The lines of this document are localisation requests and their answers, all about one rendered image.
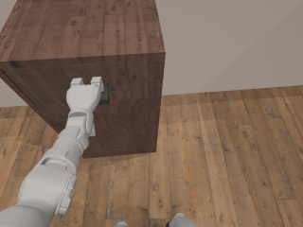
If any cabinet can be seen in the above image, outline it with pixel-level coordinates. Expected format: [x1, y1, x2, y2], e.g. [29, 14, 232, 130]
[0, 0, 166, 159]

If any robot left upper arm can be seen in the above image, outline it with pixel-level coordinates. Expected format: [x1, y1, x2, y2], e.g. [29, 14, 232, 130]
[0, 164, 78, 227]

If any handle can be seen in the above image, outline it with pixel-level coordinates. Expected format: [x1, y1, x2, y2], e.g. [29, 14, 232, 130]
[98, 83, 110, 105]

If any robot right thigh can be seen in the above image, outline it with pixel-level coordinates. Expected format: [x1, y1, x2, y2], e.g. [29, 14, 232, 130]
[169, 217, 198, 227]

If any drawer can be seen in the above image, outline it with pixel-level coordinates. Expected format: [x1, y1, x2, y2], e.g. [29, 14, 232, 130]
[2, 60, 156, 106]

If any left robot forearm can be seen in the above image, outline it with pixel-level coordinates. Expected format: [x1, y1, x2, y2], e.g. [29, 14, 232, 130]
[17, 109, 94, 203]

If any robot left hand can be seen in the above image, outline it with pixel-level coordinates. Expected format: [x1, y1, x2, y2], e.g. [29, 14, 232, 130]
[66, 77, 104, 136]

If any robot right shin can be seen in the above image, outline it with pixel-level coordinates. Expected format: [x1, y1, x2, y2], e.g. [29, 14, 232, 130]
[174, 213, 185, 218]

